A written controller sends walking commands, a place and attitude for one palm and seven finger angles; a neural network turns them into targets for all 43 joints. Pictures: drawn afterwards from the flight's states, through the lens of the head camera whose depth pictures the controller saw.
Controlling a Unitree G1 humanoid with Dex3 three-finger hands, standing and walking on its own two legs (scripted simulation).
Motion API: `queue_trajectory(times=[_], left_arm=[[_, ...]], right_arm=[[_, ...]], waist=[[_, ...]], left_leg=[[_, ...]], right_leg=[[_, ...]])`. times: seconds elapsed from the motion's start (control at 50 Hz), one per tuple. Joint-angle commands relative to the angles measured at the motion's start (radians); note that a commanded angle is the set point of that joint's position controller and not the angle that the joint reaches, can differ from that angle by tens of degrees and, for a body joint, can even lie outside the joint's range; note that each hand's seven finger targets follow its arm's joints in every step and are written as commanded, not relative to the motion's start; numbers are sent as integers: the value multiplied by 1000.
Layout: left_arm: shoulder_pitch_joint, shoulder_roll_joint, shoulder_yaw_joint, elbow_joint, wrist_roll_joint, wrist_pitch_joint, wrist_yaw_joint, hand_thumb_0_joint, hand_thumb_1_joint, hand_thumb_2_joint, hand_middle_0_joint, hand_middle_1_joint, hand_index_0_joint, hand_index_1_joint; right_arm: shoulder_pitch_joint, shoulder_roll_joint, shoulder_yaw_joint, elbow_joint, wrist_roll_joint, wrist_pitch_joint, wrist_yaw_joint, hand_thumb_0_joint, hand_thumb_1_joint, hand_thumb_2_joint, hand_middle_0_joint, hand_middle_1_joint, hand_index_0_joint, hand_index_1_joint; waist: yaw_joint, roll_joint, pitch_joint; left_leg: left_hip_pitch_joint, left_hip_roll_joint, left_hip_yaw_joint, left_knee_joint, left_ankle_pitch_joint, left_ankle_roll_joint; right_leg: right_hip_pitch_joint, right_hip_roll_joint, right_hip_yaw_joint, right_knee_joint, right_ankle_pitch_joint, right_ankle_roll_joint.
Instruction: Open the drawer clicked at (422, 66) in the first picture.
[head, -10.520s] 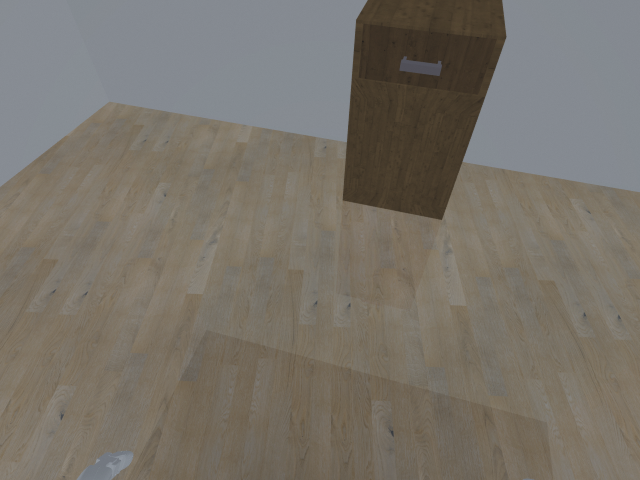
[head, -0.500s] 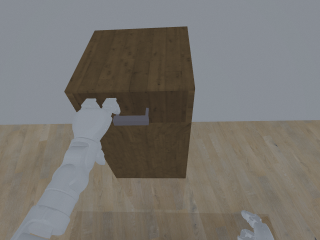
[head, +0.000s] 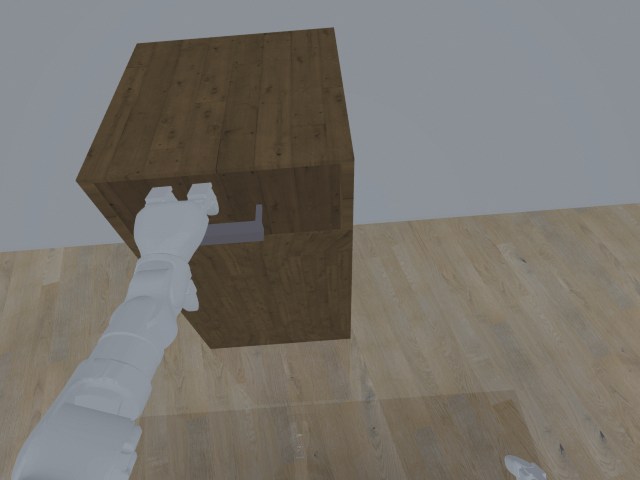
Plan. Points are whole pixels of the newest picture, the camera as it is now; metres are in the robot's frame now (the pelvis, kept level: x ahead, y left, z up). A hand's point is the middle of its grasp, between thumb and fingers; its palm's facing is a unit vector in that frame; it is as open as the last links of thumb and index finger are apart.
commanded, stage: move the hooked fingers above the handle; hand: left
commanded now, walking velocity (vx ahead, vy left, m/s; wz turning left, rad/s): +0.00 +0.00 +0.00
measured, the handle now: (227, 222) +0.53 +0.20 -0.07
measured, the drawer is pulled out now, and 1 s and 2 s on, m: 0.00 0.00 0.00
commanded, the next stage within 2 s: none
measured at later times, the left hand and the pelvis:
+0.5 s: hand (215, 230) +0.47 +0.19 -0.01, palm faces -0.06 +0.01 -1.00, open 13.8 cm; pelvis +0.00 +0.02 -0.02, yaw -1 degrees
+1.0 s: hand (218, 224) +0.49 +0.19 -0.02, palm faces -0.08 -0.01 -1.00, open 13.8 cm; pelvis +0.00 +0.02 -0.02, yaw -2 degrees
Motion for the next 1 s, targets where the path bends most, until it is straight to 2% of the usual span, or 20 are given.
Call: queue_trajectory(times=[0.0, 0.04, 0.06, 0.12, 0.2, 0.26, 0.3, 0.32, 0.4, 0.48, 0.54, 0.62, 0.68, 0.72, 0.76, 0.78, 0.8, 0.88, 0.94, 0.98], left_arm=[[-409, 179, 51, -118, -1, -3, 24, 0, -500, 300, -300, -1200, -300, -1200], [-439, 157, 37, -114, -1, -27, 20, 0, -500, 300, -300, -1200, -300, -1200], [-454, 184, 63, -124, 1, -44, 21, 0, -500, 300, -300, -1200, -300, -1200], [-525, 162, 42, -74, 16, -71, 42, 0, -500, 300, -300, -1200, -300, -1200], [-601, 207, 91, -49, 42, -78, 112, 0, -500, 300, -300, -1200, -300, -1200], [-616, 220, 117, 42, 47, -34, 158, 0, -500, 300, -300, -1200, -300, -1200], [-615, 175, 83, 99, 44, 10, 170, 0, -500, 300, -300, -1200, -300, -1200], [-626, 189, 94, 113, 41, 27, 172, 0, -500, 300, -300, -1200, -300, -1200], [-645, 168, 63, 195, 21, 75, 133, 0, -500, 300, -300, -1200, -300, -1200], [-724, 160, 36, 183, 15, 27, 88, 0, -500, 300, -300, -1200, -300, -1200], [-769, 163, 39, 159, 36, -29, 97, 0, -500, 300, -300, -1200, -300, -1200], [-782, 201, 97, 143, 59, -57, 163, 0, -500, 300, -300, -1200, -300, -1200], [-751, 228, 131, 175, 59, -2, 208, 0, -500, 300, -300, -1200, -300, -1200], [-716, 215, 123, 222, 54, 57, 219, 0, -500, 300, -300, -1200, -300, -1200], [-750, 249, 134, 227, 51, 100, 222, 0, -500, 300, -300, -1200, -300, -1200], [-760, 277, 141, 225, 52, 119, 219, 0, -500, 300, -300, -1200, -300, -1200], [-775, 256, 120, 212, 44, 130, 210, 0, -500, 300, -300, -1200, -300, -1200], [-759, 273, 110, 230, 10, 124, 141, 0, -500, 300, -300, -1200, -300, -1200], [-729, 249, 79, 240, 9, 84, 93, 0, -500, 300, -300, -1200, -300, -1200], [-741, 230, 57, 224, 15, 37, 70, 0, -500, 300, -300, -1200, -300, -1200]], right_arm=[[23, -112, -42, -102, -2, -33, -11, 0, -900, -900, 200, 300, 200, 300], [43, -112, -49, -96, -6, -35, -10, 0, -900, -900, 200, 300, 200, 300], [47, -113, -51, -98, -6, -34, -10, 0, -900, -900, 200, 300, 200, 300], [80, -112, -52, -78, -11, -36, -9, 0, -900, -900, 200, 300, 200, 300], [104, -110, -54, -66, -24, -37, 3, 0, -900, -900, 200, 300, 200, 300], [109, -112, -51, -51, -33, -30, 14, 0, -900, -900, 200, 300, 200, 300], [117, -115, -51, -48, -33, -25, 24, 0, -900, -900, 200, 300, 200, 300], [125, -120, -52, -43, -35, -23, 28, 0, -900, -900, 200, 300, 200, 300], [146, -131, -53, -39, -29, -10, 30, 0, -900, -900, 200, 300, 200, 300], [176, -138, -54, -39, -29, -14, 20, 0, -900, -900, 200, 300, 200, 300], [204, -136, -57, -28, -39, -25, 17, 0, -900, -900, 200, 300, 200, 300], [221, -135, -60, -14, -59, -32, 34, 0, -900, -900, 200, 300, 200, 300], [219, -138, -57, -13, -64, -19, 54, 0, -900, -900, 200, 300, 200, 300], [210, -142, -56, -16, -60, -7, 64, 0, -900, -900, 200, 300, 200, 300], [195, -147, -49, -24, -54, 5, 60, 0, -900, -900, 200, 300, 200, 300], [195, -152, -48, -25, -51, 11, 57, 0, -900, -900, 200, 300, 200, 300], [191, -148, -47, -31, -48, 15, 54, 0, -900, -900, 200, 300, 200, 300], [187, -153, -39, -37, -34, 25, 31, 0, -900, -900, 200, 300, 200, 300], [197, -153, -37, -42, -29, 14, 15, 0, -900, -900, 200, 300, 200, 300], [215, -152, -38, -40, -30, 2, 8, 0, -900, -900, 200, 300, 200, 300]], waist=[[-22, -102, -376], [-35, -97, -392], [-35, -95, -403], [-62, -90, -370], [-58, -37, -443], [-63, -50, -446], [-72, -42, -444], [-71, -55, -475], [-94, -93, -475], [-125, -94, -470], [-136, -50, -489], [-119, 36, -546], [-100, 60, -567], [-102, 16, -546], [-110, -42, -546], [-108, -46, -564], [-113, -42, -577], [-121, -83, -539], [-133, -109, -478], [-143, -83, -463]], left_leg=[[7, -52, 11, -35, 258, 31], [20, -50, 8, -21, 269, 34], [21, -50, 3, -15, 280, 35], [-2, -47, -5, 6, 254, 34], [-17, -49, -11, 37, 277, 31], [-62, -48, -13, 54, 294, 27], [-68, -44, -8, 58, 296, 24], [-67, -42, -6, 63, 312, 25], [-87, -37, -1, 65, 301, 30], [-90, -33, -14, 76, 253, 38], [-75, -27, -31, 107, 275, 36], [-64, -17, -49, 155, 362, 18], [-73, -14, -46, 173, 433, 5], [-103, -13, -36, 165, 413, 7], [-146, -20, -25, 152, 365, 19], [-149, -22, -22, 144, 341, 22], [-137, -23, -17, 135, 336, 25], [-144, -26, -12, 107, 271, 36], [-155, -25, -10, 100, 221, 43], [-139, -22, -15, 107, 218, 44]], right_leg=[[292, 23, 35, -46, 295, -11], [271, 25, 35, -40, 305, -11], [268, 28, 31, -33, 305, -14], [191, 30, 26, -20, 267, -13], [163, 35, 23, 20, 264, -21], [147, 40, 13, 42, 280, -22], [124, 44, 7, 49, 280, -20], [139, 45, 9, 53, 300, -19], [145, 47, 13, 47, 314, -11], [98, 48, 20, 45, 255, -9], [27, 50, 17, 74, 236, -16], [-43, 54, 3, 135, 246, -24], [-40, 58, -10, 159, 278, -25], [-18, 61, -12, 150, 285, -21], [37, 59, -4, 136, 299, -17], [59, 56, 1, 132, 294, -14], [81, 55, 6, 122, 306, -12], [119, 49, 18, 87, 279, -3], [96, 48, 22, 67, 243, 0], [59, 47, 23, 68, 229, -4]])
